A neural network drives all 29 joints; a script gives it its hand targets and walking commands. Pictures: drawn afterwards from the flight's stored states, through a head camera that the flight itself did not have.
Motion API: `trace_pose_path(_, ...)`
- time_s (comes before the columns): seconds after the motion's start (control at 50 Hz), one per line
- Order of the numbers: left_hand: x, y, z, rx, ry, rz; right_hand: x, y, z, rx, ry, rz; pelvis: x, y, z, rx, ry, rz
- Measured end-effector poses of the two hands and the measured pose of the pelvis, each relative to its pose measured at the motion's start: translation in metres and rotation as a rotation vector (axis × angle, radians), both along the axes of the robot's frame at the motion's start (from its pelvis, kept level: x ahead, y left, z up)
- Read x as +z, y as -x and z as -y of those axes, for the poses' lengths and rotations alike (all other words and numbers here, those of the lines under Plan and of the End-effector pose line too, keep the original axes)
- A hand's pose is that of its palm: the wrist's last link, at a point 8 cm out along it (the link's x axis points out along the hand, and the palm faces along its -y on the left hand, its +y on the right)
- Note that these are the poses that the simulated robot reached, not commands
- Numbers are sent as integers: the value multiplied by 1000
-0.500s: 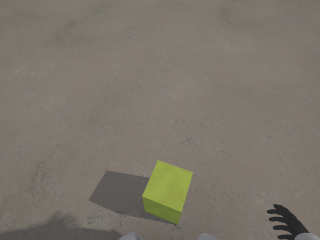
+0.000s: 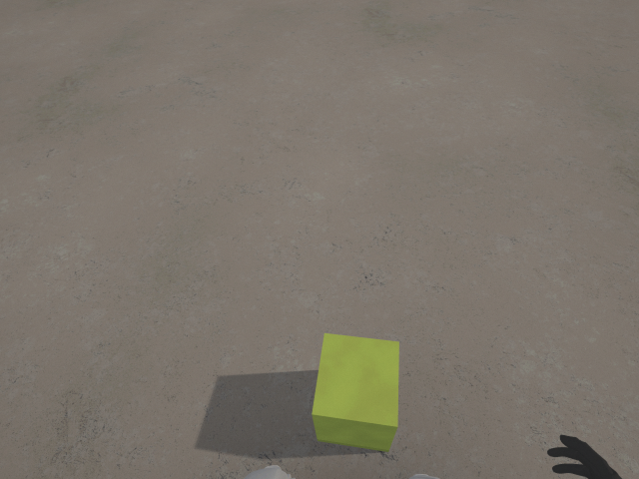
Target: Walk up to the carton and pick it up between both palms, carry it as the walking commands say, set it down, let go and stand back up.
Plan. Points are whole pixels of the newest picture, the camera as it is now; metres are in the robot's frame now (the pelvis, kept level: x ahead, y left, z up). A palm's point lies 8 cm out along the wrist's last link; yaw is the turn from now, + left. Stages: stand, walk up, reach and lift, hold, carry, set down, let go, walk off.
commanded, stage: walk up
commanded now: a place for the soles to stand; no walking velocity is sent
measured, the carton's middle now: (356, 393) +0.44 -0.06 -0.61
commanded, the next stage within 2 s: none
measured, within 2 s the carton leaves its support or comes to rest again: neither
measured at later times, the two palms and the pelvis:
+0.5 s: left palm out of the picture +0.15 +0.38 -0.05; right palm out of the picture +0.09 -0.27 -0.08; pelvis +0.02 +0.06 +0.01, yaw -6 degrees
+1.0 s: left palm (35, 478) +0.16 +0.36 -0.05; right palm out of the picture +0.11 -0.29 -0.08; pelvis +0.02 +0.04 +0.01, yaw -6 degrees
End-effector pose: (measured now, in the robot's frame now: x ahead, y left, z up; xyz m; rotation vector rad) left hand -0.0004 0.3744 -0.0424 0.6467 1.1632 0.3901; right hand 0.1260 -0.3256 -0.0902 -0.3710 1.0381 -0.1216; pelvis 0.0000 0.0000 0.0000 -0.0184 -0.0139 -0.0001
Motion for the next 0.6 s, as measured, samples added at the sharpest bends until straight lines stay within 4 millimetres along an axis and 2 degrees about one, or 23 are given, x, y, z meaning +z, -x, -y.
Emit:
trace_pose_path(0.06, -13, -37, -22, -40, 11, 37, -10, 19, -19, -40, 15, -15, -9, -2, -24, -32, 4, 1)
trace_pose_path(0.16, -6, -109, -26, -117, 69, 147, -3, 47, -42, -106, 16, -46, 3, -8, -47, -80, 6, 2)
trace_pose_path(0.22, -2, -137, -27, -154, 93, 180, 1, 53, -48, -123, 26, -54, 7, -12, -54, -94, 9, -3)
trace_pose_path(0.26, -1, -149, -26, -167, 107, 194, 3, 53, -49, -126, 32, -56, 9, -15, -56, -98, 10, -7)
trace_pose_path(0.32, -4, -155, -21, -169, 126, 198, 3, 49, -49, -125, 36, -50, 8, -18, -56, -98, 9, -9)
trace_pose_path(0.48, -12, -154, -11, -180, 178, 166, 7, 39, -58, -128, 27, -6, 11, -22, -60, -106, 11, -9)
trace_pose_path(0.6, -9, -154, -2, -183, 178, 162, 7, 31, -50, -126, 22, 16, 12, -24, -51, -108, 3, -5)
